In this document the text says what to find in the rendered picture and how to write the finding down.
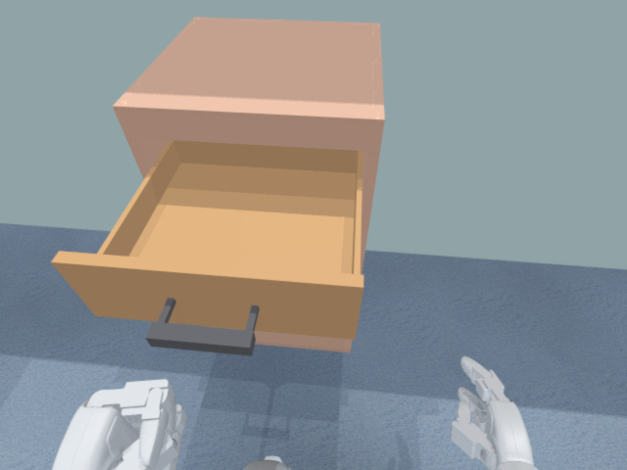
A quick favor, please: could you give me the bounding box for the robot left hand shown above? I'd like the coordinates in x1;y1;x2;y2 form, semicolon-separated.
52;379;187;470

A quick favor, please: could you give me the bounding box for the cabinet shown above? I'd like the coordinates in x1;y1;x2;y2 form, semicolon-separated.
113;17;385;353

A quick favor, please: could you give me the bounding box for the robot right hand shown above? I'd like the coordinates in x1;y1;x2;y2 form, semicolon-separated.
451;356;534;470

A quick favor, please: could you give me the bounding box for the handle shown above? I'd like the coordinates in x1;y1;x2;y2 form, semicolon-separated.
145;298;260;356

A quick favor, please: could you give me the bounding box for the drawer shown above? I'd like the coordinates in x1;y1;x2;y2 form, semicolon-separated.
51;140;363;340

